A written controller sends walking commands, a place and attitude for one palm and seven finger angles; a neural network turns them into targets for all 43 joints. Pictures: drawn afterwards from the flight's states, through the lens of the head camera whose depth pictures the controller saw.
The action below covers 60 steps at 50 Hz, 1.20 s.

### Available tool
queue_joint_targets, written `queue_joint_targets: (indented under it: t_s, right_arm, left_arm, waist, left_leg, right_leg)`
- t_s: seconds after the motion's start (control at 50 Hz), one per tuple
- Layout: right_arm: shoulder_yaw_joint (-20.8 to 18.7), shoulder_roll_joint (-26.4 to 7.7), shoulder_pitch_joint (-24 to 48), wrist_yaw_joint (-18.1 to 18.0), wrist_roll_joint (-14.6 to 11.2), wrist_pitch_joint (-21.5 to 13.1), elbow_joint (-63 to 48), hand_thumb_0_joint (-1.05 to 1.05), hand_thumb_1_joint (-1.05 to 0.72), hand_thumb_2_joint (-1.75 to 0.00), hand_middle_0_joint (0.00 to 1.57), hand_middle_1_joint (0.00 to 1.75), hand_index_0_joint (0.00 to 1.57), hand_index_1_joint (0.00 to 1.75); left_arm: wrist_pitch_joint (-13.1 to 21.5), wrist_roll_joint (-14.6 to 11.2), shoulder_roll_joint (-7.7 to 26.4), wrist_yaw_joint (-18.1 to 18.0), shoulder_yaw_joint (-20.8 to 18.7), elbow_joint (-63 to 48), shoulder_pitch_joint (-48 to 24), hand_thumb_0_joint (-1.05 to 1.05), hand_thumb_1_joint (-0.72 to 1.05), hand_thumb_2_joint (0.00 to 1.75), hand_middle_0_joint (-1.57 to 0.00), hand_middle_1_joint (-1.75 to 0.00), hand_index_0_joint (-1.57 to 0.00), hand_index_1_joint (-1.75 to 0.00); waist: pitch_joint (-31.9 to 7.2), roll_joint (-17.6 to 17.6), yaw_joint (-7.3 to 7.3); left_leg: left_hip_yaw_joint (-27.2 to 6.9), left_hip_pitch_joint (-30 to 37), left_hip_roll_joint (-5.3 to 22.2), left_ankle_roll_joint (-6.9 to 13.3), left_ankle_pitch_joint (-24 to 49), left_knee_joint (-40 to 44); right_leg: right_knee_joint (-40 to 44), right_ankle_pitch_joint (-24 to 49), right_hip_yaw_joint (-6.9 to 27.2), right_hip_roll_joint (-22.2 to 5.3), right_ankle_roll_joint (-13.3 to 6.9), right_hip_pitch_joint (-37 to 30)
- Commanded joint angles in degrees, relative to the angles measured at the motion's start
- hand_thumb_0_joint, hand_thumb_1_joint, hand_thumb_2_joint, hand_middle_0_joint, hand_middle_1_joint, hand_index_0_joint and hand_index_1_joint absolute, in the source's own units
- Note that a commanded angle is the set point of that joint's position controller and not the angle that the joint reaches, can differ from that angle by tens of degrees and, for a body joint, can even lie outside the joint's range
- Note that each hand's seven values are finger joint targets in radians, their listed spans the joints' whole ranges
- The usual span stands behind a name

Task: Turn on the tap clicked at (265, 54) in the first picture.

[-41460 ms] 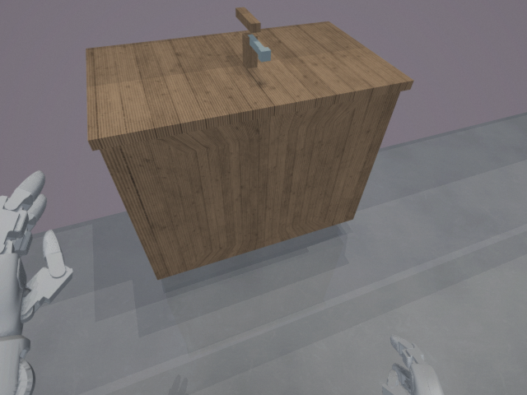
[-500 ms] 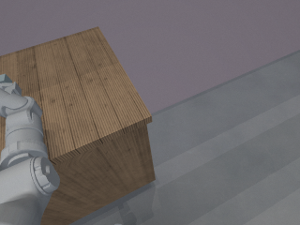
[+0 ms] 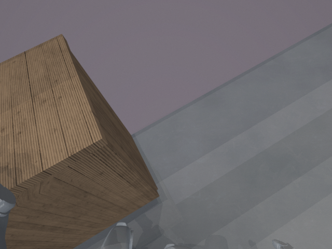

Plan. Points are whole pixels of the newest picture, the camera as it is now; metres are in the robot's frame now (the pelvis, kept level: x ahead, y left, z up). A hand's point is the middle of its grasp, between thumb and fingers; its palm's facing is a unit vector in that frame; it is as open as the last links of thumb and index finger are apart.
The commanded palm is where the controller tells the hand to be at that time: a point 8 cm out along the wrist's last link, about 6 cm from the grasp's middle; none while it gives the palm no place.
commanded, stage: bring the hand home and regain balance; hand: left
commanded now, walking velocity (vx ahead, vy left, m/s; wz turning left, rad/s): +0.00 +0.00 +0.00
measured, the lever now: out of the picture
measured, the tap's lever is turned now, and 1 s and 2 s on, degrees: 84 84 84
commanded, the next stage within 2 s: none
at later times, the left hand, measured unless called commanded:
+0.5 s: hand (270, 13) +0.48 -0.29 +0.21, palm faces +0.20 -0.50 -0.84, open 7.4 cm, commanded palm +0.34 -0.07 +0.23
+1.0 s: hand out of the picture +0.46 -0.84 +0.23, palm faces +0.38 -0.70 -0.60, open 7.4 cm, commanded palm +0.38 -0.74 +0.23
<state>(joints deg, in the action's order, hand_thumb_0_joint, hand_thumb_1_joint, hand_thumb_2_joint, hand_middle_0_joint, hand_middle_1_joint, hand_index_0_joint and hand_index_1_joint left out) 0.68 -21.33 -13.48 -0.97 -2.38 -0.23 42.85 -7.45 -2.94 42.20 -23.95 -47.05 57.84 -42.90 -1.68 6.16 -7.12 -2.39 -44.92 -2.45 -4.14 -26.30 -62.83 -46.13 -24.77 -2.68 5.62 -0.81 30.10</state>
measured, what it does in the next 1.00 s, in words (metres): steps to the right: right foot, then left foot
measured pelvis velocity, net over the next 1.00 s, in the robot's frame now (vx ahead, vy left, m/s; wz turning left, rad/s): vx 0.22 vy -1.01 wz -0.02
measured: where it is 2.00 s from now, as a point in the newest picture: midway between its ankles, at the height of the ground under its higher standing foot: outside the picture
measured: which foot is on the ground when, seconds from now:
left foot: up 0.00-0.42, down 0.44-0.52, up 0.54-0.76, down 0.78-0.82, up 0.84-1.00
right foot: down 0.00-0.14, up 0.16-0.24, down 0.26-0.40, up 0.42-0.52, down 0.54-0.70, up 0.72-0.84, down 0.86-1.00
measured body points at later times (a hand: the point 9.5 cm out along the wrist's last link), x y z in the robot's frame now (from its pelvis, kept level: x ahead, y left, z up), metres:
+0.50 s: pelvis +0.11 -0.37 -0.05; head +0.18 -0.62 +0.31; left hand +0.46 -0.27 +0.26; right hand +0.10 -0.58 -0.30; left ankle -0.02 -0.11 -0.67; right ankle +0.08 -0.40 -0.51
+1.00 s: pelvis +0.22 -1.01 -0.02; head +0.27 -1.14 +0.40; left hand +0.43 -0.80 +0.26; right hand +0.35 -1.34 -0.17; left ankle +0.16 -0.83 -0.61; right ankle +0.14 -0.98 -0.68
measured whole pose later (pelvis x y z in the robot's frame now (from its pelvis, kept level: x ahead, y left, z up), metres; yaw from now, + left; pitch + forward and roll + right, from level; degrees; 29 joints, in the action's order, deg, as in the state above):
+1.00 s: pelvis +0.22 -1.01 -0.02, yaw -1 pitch -1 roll +7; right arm -12.0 -25.8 -11.0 -2.3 -2.7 -4.2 34.2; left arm 15.4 -5.4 18.2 -5.4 -27.3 -28.9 22.7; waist 8.2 -10.5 -3.6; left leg -0.3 -28.8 -1.6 -0.8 -27.1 -79.5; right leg -61.9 -39.6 -6.6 4.6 -0.2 19.3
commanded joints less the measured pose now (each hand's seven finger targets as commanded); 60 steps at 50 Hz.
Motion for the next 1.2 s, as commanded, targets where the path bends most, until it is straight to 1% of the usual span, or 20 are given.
queue_joint_targets:
  t_s: [0.0,0.1,0.16,0.2,0.26,0.36,0.4,0.44,0.48,0.54,0.66,0.7,0.72,0.76,0.8,0.88,0.98,1.02,1.08,1.18]
  right_arm:
    - [-2.6,-11.6,-4.6,-0.4,-0.8,-0.5,-4.0,0.0,-0.9,-0.9,0.2,0.3,0.2,0.3]
    - [-11.2,-7.5,-3.5,1.1,-3.2,-4.4,-7.1,0.0,-0.9,-0.9,0.2,0.3,0.2,0.3]
    - [-9.4,-5.9,6.9,-0.1,2.2,-1.6,-10.1,0.0,-0.9,-0.9,0.2,0.3,0.2,0.3]
    - [-8.9,-7.4,-12.0,0.8,1.1,-5.3,-9.9,0.0,-0.9,-0.9,0.2,0.3,0.2,0.3]
    - [-13.3,-5.9,0.8,-0.6,-4.5,-0.2,-18.4,0.0,-0.9,-0.9,0.2,0.3,0.2,0.3]
    - [-12.5,-5.9,-3.1,-0.3,-5.9,-0.1,-9.4,0.0,-0.9,-0.9,0.2,0.3,0.2,0.3]
    - [-2.7,-4.4,1.6,1.6,0.4,3.2,-23.6,0.0,-0.9,-0.9,0.2,0.3,0.2,0.3]
    - [-10.3,-9.3,-8.2,-0.9,-1.6,1.3,-20.6,0.0,-0.9,-0.9,0.2,0.3,0.2,0.3]
    - [-10.3,-3.3,-6.5,-2.4,-4.5,-2.4,-13.4,0.0,-0.9,-0.9,0.2,0.3,0.2,0.3]
    - [-7.5,3.5,3.3,1.4,-3.2,-1.3,-18.5,0.0,-0.9,-0.9,0.2,0.3,0.2,0.3]
    - [-11.0,-0.3,3.9,2.0,-4.3,-0.2,-13.6,0.0,-0.9,-0.9,0.2,0.3,0.2,0.3]
    - [-11.9,-4.9,3.9,2.5,2.7,-2.8,-18.5,0.0,-0.9,-0.9,0.2,0.3,0.2,0.3]
    - [-4.7,0.0,5.2,-0.1,0.9,-5.9,-12.9,0.0,-0.9,-0.9,0.2,0.3,0.2,0.3]
    - [-11.1,-6.6,-2.4,-0.6,1.1,-2.1,-18.1,0.0,-0.9,-0.9,0.2,0.3,0.2,0.3]
    - [-11.5,-1.4,-8.6,-2.5,-2.5,-5.1,-18.3,0.0,-0.9,-0.9,0.2,0.3,0.2,0.3]
    - [-8.2,-0.2,-0.7,1.0,-2.1,-8.1,-20.2,0.0,-0.9,-0.9,0.2,0.3,0.2,0.3]
    - [-13.2,-1.3,-3.0,-2.1,1.0,-9.0,-11.2,0.0,-0.9,-0.9,0.2,0.3,0.2,0.3]
    - [-5.5,2.2,12.4,-2.1,2.4,-7.8,-25.0,0.0,-0.9,-0.9,0.2,0.3,0.2,0.3]
    - [-8.1,2.0,-1.8,-2.5,-2.7,-7.9,-21.8,0.0,-0.9,-0.9,0.2,0.3,0.2,0.3]
    - [-6.2,3.7,2.5,-2.2,-1.3,-8.9,-20.5,0.0,-0.9,-0.9,0.2,0.3,0.2,0.3]
  left_arm:
    - [4.0,-0.6,31.5,4.9,-1.5,-7.0,-18.2,0.0,0.9,0.9,-0.15,-0.15,-0.15,-0.15]
    - [5.8,-4.7,17.3,18.7,16.2,-33.8,-21.8,0.0,0.9,0.9,-0.2,-0.3,-0.2,-0.3]
    - [12.6,-1.5,25.8,16.7,5.1,-55.7,-6.3,0.0,0.9,0.9,-0.2,-0.3,-0.2,-0.3]
    - [17.4,-2.8,25.7,16.2,-10.6,-47.3,15.4,0.0,0.9,0.9,-0.2,-0.3,-0.2,-0.3]
    - [6.2,-13.4,4.7,22.1,3.6,-38.0,49.8,0.0,0.9,0.9,-0.2,-0.3,-0.2,-0.3]
    - [21.6,-15.5,20.6,19.3,-5.2,-83.6,34.2,0.0,0.9,0.9,-0.2,-0.3,-0.2,-0.3]
    - [24.2,-5.4,25.3,10.2,-10.5,-102.3,49.3,0.0,0.9,0.9,-0.2,-0.3,-0.2,-0.3]
    - [21.6,-4.6,5.9,14.4,-3.0,-75.2,70.8,0.0,0.9,0.9,-0.2,-0.3,-0.2,-0.3]
    - [20.3,-4.7,9.6,14.8,-7.0,-83.3,64.6,0.0,0.9,0.9,-0.2,-0.3,-0.2,-0.3]
    - [14.3,-6.6,6.9,10.3,-4.1,-95.2,65.0,0.0,0.9,0.9,-0.2,-0.3,-0.2,-0.3]
    - [15.6,-10.8,-7.8,15.2,6.0,-81.2,77.7,0.0,0.9,0.9,-0.2,-0.3,-0.2,-0.3]
    - [18.6,-7.8,-4.7,10.5,4.1,-91.7,75.5,0.0,0.9,0.9,-0.2,-0.3,-0.2,-0.3]
    - [25.1,-2.7,3.5,7.8,6.6,-105.5,59.8,0.0,0.9,0.9,-0.2,-0.3,-0.2,-0.3]
    - [19.9,-0.6,-11.2,14.0,11.0,-82.7,74.5,0.0,0.9,0.9,-0.2,-0.3,-0.2,-0.3]
    - [18.5,-4.3,-11.4,16.1,10.1,-78.3,76.8,0.0,0.9,0.9,-0.2,-0.3,-0.2,-0.3]
    - [21.4,-3.9,2.6,16.2,3.9,-96.0,63.8,0.0,0.9,0.9,-0.2,-0.3,-0.2,-0.3]
    - [33.6,-5.3,1.3,14.6,1.5,-107.2,52.0,0.0,0.9,0.9,-0.2,-0.3,-0.2,-0.3]
    - [27.4,0.1,-3.0,8.4,11.6,-103.4,60.6,0.0,0.9,0.9,-0.2,-0.3,-0.2,-0.3]
    - [25.6,-0.5,-7.5,15.4,10.3,-91.7,70.9,0.0,0.9,0.9,-0.2,-0.3,-0.2,-0.3]
    - [21.3,-3.3,1.2,17.8,3.6,-98.9,74.7,0.0,0.9,0.9,-0.2,-0.3,-0.2,-0.3]
  waist:
    - [-18.4,-8.0,2.34]
    - [-3.2,1.3,-7.11]
    - [-11.8,-44.8,6.49]
    - [-11.6,17.6,12.82]
    - [-3.7,45.2,5.96]
    - [-7.9,35.9,-11.84]
    - [-23.3,-61.6,-2.27]
    - [-9.6,-22.0,-0.07]
    - [-14.7,13.2,7.48]
    - [-20.7,-7.8,5.91]
    - [-2.8,6.3,-7.37]
    - [-3.9,-83.5,-8.51]
    - [-1.5,-34.5,-0.59]
    - [-3.5,13.3,7.03]
    - [-5.0,27.3,5.26]
    - [6.7,4.4,4.38]
    - [3.0,7.3,-7.48]
    - [-8.5,-42.9,3.47]
    - [-0.4,-13.1,6.54]
    - [-1.4,3.5,6.67]
  left_leg:
    - [-1.0,-16.0,2.4,-1.2,-1.6,-7.3]
    - [18.0,33.8,3.1,2.7,-16.7,9.0]
    - [-24.4,22.4,31.5,15.6,34.2,11.6]
    - [-8.2,-18.8,12.5,-3.8,5.8,-13.1]
    - [0.0,-19.5,-1.4,-3.2,-14.6,-51.1]
    - [42.9,43.1,-7.2,3.6,-38.1,36.2]
    - [-9.0,53.7,17.2,13.8,84.6,32.0]
    - [-18.3,48.0,33.6,18.7,53.4,10.8]
    - [4.1,18.8,18.0,5.3,38.3,2.0]
    - [3.1,8.8,1.5,2.8,-3.3,-25.5]
    - [29.0,45.0,-1.3,4.5,-12.3,27.6]
    - [-15.4,14.1,35.6,21.1,35.4,40.3]
    - [-15.7,50.5,29.9,14.5,58.0,29.0]
    - [-13.1,5.7,22.1,4.6,33.5,16.9]
    - [7.5,3.8,3.3,4.0,-6.4,-1.6]
    - [1.5,-5.3,1.2,2.2,-5.2,-38.5]
    - [26.7,54.9,-0.8,11.9,-2.3,57.6]
    - [-7.8,52.3,22.4,16.6,61.1,41.7]
    - [-10.9,45.2,27.2,19.3,41.5,17.5]
    - [5.2,13.3,2.4,6.0,-4.9,-8.8]
  right_leg:
    - [4.8,55.1,28.4,-20.6,14.4,-31.4]
    - [-10.9,94.2,1.1,0.7,45.1,-2.7]
    - [-79.8,-57.2,62.1,-11.9,-40.7,23.0]
    - [14.2,43.2,44.5,-20.3,31.0,-20.4]
    - [10.2,65.3,24.0,-10.8,4.3,-35.1]
    - [-51.0,151.6,-23.9,14.7,65.0,9.8]
    - [-120.0,-37.8,27.1,2.5,-61.3,36.8]
    - [-54.1,-42.1,51.7,-19.1,48.5,53.1]
    - [7.5,31.2,16.1,-14.3,-35.9,-1.4]
    - [16.2,50.6,25.0,-15.8,30.0,-34.5]
    - [-1.7,103.7,-13.2,10.4,48.4,-6.3]
    - [-140.4,-45.4,32.3,6.4,-20.9,30.9]
    - [-99.1,-46.2,43.1,-1.5,-36.8,51.3]
    - [-34.3,-20.5,40.9,-21.1,21.5,10.2]
    - [1.4,35.1,-3.2,-1.0,0.4,-16.7]
    - [18.8,81.7,32.5,-22.1,-5.8,-17.9]
    - [-45.5,133.4,-18.4,10.7,50.7,5.3]
    - [-109.0,-25.6,16.4,2.9,-34.9,25.0]
    - [-43.7,-34.5,38.0,-19.3,26.4,36.8]
    - [16.1,31.7,19.7,-14.6,-4.5,-15.6]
